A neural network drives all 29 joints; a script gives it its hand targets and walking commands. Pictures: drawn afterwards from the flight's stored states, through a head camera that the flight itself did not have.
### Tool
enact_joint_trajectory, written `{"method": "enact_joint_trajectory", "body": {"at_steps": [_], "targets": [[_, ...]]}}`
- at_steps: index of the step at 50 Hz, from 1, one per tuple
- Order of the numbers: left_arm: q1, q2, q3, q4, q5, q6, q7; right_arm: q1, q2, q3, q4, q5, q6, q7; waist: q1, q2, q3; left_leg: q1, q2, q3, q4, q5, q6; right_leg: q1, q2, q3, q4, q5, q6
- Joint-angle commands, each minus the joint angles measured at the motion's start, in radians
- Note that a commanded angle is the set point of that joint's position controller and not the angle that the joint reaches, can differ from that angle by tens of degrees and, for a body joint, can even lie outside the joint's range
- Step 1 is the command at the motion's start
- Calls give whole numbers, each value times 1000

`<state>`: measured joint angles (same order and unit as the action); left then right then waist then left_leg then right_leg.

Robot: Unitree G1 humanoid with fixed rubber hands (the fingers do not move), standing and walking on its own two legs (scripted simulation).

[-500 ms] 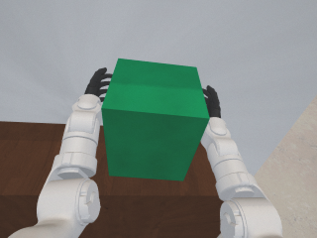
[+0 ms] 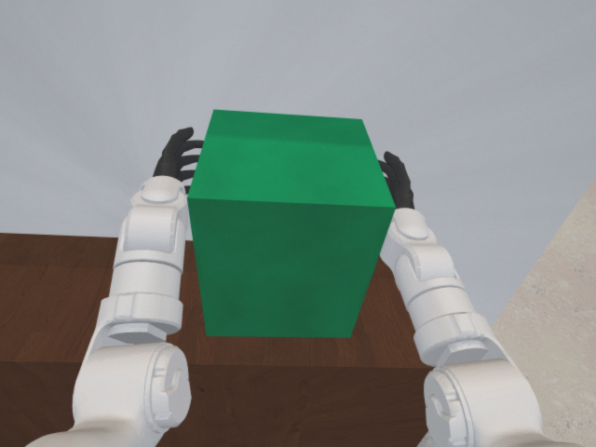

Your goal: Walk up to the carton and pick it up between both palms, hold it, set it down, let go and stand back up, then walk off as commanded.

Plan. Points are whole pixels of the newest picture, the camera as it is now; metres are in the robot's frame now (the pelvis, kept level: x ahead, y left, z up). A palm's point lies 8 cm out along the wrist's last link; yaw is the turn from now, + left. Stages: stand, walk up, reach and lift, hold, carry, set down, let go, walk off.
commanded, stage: reach and lift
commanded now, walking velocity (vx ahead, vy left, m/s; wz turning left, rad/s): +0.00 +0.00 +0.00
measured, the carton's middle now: (284, 227) +0.40 +0.00 +0.15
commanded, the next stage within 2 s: hold in 1.40 s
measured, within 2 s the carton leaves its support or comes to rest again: neither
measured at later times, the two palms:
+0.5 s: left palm (164, 172) +0.39 +0.15 +0.24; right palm (403, 184) +0.38 -0.15 +0.23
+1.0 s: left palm (162, 158) +0.39 +0.15 +0.26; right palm (408, 166) +0.39 -0.15 +0.26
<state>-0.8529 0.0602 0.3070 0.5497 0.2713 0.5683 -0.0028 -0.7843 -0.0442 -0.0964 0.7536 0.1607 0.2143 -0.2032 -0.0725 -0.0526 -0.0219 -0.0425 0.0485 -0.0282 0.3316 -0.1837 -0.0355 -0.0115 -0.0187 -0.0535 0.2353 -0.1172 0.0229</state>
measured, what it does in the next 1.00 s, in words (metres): stands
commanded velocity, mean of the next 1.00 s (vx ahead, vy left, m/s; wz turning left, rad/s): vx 0.00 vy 0.00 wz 0.00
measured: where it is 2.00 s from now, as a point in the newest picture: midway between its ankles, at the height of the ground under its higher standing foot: outside the picture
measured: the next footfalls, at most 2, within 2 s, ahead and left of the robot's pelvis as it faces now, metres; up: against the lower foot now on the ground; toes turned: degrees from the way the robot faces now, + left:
none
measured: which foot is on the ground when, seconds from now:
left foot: down 0.00-1.00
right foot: down 0.00-1.00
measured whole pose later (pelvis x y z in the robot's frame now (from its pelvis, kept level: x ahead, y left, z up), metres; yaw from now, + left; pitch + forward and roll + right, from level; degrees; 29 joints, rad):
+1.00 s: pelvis +0.01 +0.00 +0.00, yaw +0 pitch -4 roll -1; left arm -0.88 0.08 0.30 0.41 0.21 0.82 0.05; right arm -0.95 -0.16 0.03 0.72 0.38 0.51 -0.25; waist -0.08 -0.01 -0.12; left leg -0.09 0.06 -0.03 0.37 -0.21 -0.04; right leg -0.06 -0.01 -0.05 0.25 -0.13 0.02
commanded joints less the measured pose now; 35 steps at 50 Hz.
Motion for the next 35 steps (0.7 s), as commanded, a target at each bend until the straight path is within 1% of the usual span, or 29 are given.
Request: {"method": "enact_joint_trajectory", "body": {"at_steps": [1, 3, 4, 5, 6, 7, 8, 9, 10, 12, 14, 15, 16, 17, 18, 19, 20, 21, 22, 23, 24, 25, 26, 28, 30, 32, 33, 34, 35], "targets": [[-646, -652, -349, -136, -117, -28, -145, -949, 574, 359, -329, 95, -30, 110, -2, 39, -411, 118, -106, 66, -2, 329, -1, 126, 91, -23, 1, 188, 25], [-657, -655, -366, -142, -133, -12, -139, -993, 578, 381, -355, 127, -12, 102, -4, 47, -423, 110, -105, 61, 7, 342, -6, 126, 99, -22, 7, 187, 21], [-684, -677, -395, -208, -147, -9, -128, -967, 573, 388, -355, 146, 1, 103, -11, 72, -458, 135, -104, 56, 10, 361, -15, 119, 101, -22, 4, 192, 17], [-721, -679, -411, -239, -166, -10, -122, -1015, 592, 404, -405, 168, -2, 103, 2, 86, -508, 150, -103, 53, 21, 377, -16, 117, 104, -21, 16, 200, 16], [-721, -682, -413, -242, -169, -6, -116, -993, 590, 395, -372, 177, 14, 105, -7, 82, -462, 136, -98, 47, 18, 366, -20, 100, 108, -21, 9, 181, 13], [-735, -686, -421, -246, -183, 0, -114, -996, 589, 389, -380, 170, 22, 101, -18, 89, -476, 140, -100, 44, 22, 364, -23, 94, 107, -22, 11, 192, 8], [-740, -669, -402, -194, -174, 11, -116, -997, 583, 375, -347, 171, 41, 98, -22, 71, -424, 96, -108, 47, 14, 303, -11, 84, 98, -13, -2, 152, 12], [-741, -664, -397, -209, -161, 13, -119, -990, 582, 375, -327, 170, 52, 98, -20, 62, -391, 84, -105, 48, -3, 271, -7, 79, 94, -18, -3, 118, 13], [-736, -639, -353, -152, -151, 20, -124, -992, 578, 358, -283, 163, 68, 103, -13, 48, -354, 60, -105, 53, -16, 204, 4, 60, 86, -10, -16, 69, 15], [-748, -653, -357, -165, -151, 27, -122, -1029, 589, 355, -290, 175, 70, 111, -5, 60, -379, 57, -101, 52, -25, 184, 5, 55, 89, -13, -6, 52, 9], [-801, -678, -407, -241, -192, 19, -112, -1012, 582, 335, -294, 184, 78, 114, -25, 102, -459, 84, -95, 42, -12, 226, -19, 63, 102, -18, 5, 85, -4], [-780, -677, -402, -203, -189, 28, -108, -1014, 572, 338, -283, 194, 86, 110, -27, 110, -450, 86, -100, 44, 0, 252, -21, 55, 102, -12, 4, 105, 2], [-758, -681, -397, -194, -184, 33, -107, -1008, 570, 351, -284, 201, 94, 110, -19, 101, -450, 99, -95, 41, -2, 279, -23, 56, 109, -15, 2, 113, 0], [-784, -667, -386, -194, -180, 35, -108, -1000, 566, 333, -263, 200, 104, 108, -28, 108, -422, 73, -102, 42, -2, 257, -25, 57, 104, -9, -4, 103, -1], [-776, -659, -368, -165, -176, 41, -113, -1029, 576, 336, -269, 198, 106, 110, -22, 83, -413, 60, -101, 43, -12, 217, -12, 52, 99, -9, -6, 81, 5], [-783, -661, -367, -176, -179, 40, -112, -1038, 575, 341, -276, 206, 109, 110, -13, 69, -431, 59, -99, 40, -16, 218, -9, 60, 103, -12, -2, 84, 5], [-787, -669, -376, -182, -183, 40, -111, -1060, 586, 347, -313, 212, 108, 112, -1, 82, -450, 47, -97, 42, -15, 212, -11, 65, 105, -12, 4, 73, -2], [-803, -668, -389, -231, -201, 35, -102, -1044, 589, 356, -302, 224, 110, 114, -2, 91, -479, 62, -98, 38, -8, 243, -13, 65, 106, -11, 14, 107, 2], [-817, -683, -400, -216, -210, 37, -97, -1055, 580, 348, -297, 228, 117, 115, -18, 116, -469, 64, -102, 35, 2, 245, -23, 48, 108, -9, 10, 99, -1], [-827, -676, -402, -226, -212, 39, -96, -1055, 579, 349, -290, 233, 125, 114, -20, 99, -471, 63, -98, 35, 1, 243, -21, 54, 108, -9, 12, 98, 1], [-824, -676, -411, -248, -221, 38, -92, -1030, 584, 354, -294, 243, 134, 113, -26, 108, -470, 72, -96, 28, 4, 264, -26, 41, 111, -6, 16, 123, 1], [-829, -671, -409, -254, -232, 44, -92, -1038, 586, 358, -309, 251, 141, 112, -23, 88, -485, 72, -99, 30, 6, 259, -19, 50, 110, -3, 12, 121, 5], [-838, -672, -421, -259, -239, 43, -90, -1062, 590, 364, -335, 258, 140, 109, -20, 94, -510, 71, -99, 30, 18, 287, -19, 58, 106, 0, 18, 155, 6], [-823, -653, -393, -222, -226, 48, -96, -1053, 602, 373, -306, 254, 161, 104, -19, 63, -456, 45, -105, 33, 7, 261, -8, 58, 103, 6, 8, 146, 13], [-808, -650, -384, -239, -212, 62, -101, -1050, 589, 375, -342, 277, 169, 97, -6, 81, -484, 45, -106, 34, 11, 279, -14, 90, 106, 9, 16, 173, 12], [-801, -664, -403, -288, -227, 68, -98, -1047, 592, 399, -374, 306, 178, 90, -9, 84, -523, 70, -107, 29, 28, 357, -24, 111, 113, 10, 25, 233, 14], [-824, -662, -404, -296, -226, 72, -96, -1045, 583, 389, -370, 309, 189, 89, -14, 103, -513, 74, -109, 30, 29, 358, -31, 104, 115, 8, 28, 231, 14], [-817, -658, -405, -309, -231, 77, -97, -1037, 584, 399, -378, 316, 196, 88, -12, 102, -519, 76, -105, 28, 30, 367, -31, 100, 119, 8, 28, 230, 13], [-798, -649, -398, -278, -220, 90, -98, -1028, 575, 393, -367, 318, 204, 86, -7, 106, -485, 63, -104, 27, 27, 355, -30, 97, 117, 13, 26, 218, 9]]}}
